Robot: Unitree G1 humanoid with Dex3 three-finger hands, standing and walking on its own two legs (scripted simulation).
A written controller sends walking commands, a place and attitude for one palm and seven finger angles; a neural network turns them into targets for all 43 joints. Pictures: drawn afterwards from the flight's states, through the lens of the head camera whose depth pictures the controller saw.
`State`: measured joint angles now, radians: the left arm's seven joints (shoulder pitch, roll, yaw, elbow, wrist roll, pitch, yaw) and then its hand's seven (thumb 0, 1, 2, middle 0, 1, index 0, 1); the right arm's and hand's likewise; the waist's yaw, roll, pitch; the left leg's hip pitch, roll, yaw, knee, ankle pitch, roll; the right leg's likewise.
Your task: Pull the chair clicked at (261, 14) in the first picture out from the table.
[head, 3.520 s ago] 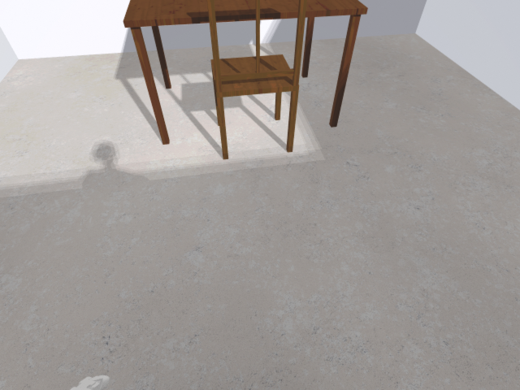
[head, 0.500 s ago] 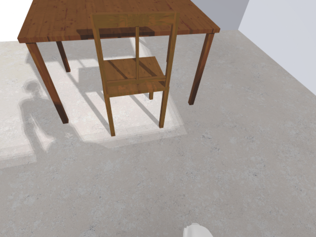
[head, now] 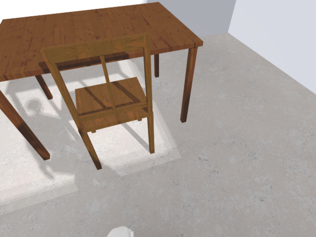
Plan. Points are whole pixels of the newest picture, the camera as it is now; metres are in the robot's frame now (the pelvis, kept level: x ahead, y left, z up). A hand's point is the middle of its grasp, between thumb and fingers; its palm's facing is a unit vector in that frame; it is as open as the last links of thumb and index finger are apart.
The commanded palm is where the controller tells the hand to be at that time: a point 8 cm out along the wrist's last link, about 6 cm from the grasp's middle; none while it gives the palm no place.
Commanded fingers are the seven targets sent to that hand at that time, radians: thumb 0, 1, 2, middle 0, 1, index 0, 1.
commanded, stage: turn to face it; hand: left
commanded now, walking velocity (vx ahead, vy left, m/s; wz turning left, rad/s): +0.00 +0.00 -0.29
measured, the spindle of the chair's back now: (108, 85) +0.78 +0.25 -0.08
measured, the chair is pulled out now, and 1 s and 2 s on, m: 0.00 0.00 0.00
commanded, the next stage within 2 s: take the last steps up to it in 0.44 s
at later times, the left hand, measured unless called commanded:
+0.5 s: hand out of the picture +0.11 +0.20 -0.18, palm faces -0.02 -0.98 -0.18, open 7.3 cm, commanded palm none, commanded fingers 0.00 0.90 0.90 -0.20 -0.30 -0.20 -0.30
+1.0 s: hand (98, 225) +0.20 +0.20 -0.18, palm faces -0.15 -0.98 -0.14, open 7.3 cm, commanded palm none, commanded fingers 0.00 0.90 0.90 -0.20 -0.30 -0.20 -0.30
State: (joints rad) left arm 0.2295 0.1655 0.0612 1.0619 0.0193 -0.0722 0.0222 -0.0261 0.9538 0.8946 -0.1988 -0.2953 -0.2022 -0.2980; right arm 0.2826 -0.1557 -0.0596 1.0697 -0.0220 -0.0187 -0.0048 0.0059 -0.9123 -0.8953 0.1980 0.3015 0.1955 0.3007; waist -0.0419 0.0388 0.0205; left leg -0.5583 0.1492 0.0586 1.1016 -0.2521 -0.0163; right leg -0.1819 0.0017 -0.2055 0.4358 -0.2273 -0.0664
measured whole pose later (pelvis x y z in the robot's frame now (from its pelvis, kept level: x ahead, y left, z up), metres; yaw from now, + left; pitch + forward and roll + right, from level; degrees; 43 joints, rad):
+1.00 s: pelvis +0.16 +0.03 +0.00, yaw -11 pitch +0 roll +0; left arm 0.28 0.17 0.07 1.08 0.03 0.02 -0.02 0.00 0.91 0.89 -0.20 -0.29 -0.20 -0.30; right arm 0.38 -0.14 -0.03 1.08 -0.03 -0.05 -0.02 0.00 -0.91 -0.90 0.20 0.30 0.20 0.30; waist -0.03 -0.03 0.01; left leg -0.14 0.04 0.16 0.44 -0.30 0.03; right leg -0.39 -0.03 -0.05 0.96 -0.39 -0.04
